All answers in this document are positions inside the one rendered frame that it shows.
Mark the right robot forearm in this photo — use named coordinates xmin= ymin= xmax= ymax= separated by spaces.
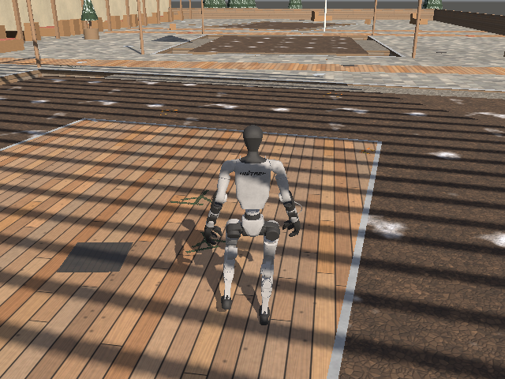
xmin=283 ymin=191 xmax=299 ymax=223

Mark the left robot thigh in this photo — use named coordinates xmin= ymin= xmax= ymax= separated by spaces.
xmin=226 ymin=219 xmax=242 ymax=260

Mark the robot right foot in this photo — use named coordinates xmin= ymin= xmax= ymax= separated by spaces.
xmin=259 ymin=305 xmax=270 ymax=325

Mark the right robot upper arm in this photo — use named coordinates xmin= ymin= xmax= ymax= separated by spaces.
xmin=269 ymin=159 xmax=291 ymax=203

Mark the left robot forearm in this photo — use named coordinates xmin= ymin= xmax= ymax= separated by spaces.
xmin=206 ymin=191 xmax=223 ymax=227

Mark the left robot upper arm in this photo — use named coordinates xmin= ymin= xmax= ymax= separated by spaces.
xmin=215 ymin=159 xmax=237 ymax=204

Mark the right robot hand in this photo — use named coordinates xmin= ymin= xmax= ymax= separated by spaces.
xmin=282 ymin=219 xmax=301 ymax=237

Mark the left robot hand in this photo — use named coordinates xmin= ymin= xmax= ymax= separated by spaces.
xmin=204 ymin=225 xmax=223 ymax=245

